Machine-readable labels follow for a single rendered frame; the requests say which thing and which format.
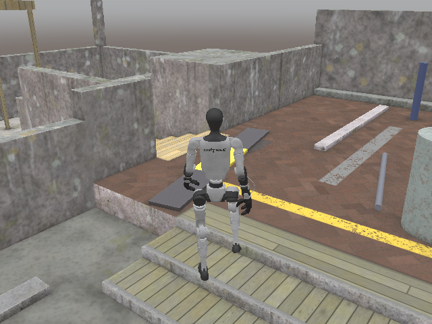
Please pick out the robot shin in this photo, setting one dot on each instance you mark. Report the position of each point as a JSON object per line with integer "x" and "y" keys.
{"x": 235, "y": 223}
{"x": 202, "y": 249}

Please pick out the right robot hand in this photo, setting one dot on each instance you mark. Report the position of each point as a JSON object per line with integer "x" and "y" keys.
{"x": 247, "y": 206}

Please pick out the left robot hand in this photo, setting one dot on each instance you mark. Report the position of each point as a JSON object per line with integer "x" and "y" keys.
{"x": 186, "y": 185}

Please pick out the right robot upper arm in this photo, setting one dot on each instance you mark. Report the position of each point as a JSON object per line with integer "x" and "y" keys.
{"x": 236, "y": 144}

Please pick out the left robot upper arm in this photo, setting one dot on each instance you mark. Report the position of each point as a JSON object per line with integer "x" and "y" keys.
{"x": 194, "y": 144}

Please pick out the right robot forearm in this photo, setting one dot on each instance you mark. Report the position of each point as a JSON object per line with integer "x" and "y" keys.
{"x": 243, "y": 180}

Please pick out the left robot shin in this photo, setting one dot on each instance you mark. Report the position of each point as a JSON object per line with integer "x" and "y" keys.
{"x": 202, "y": 249}

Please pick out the left robot forearm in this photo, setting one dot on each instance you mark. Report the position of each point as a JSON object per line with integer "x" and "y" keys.
{"x": 187, "y": 176}

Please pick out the right robot shin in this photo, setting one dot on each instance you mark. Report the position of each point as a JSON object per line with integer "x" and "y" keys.
{"x": 235, "y": 223}

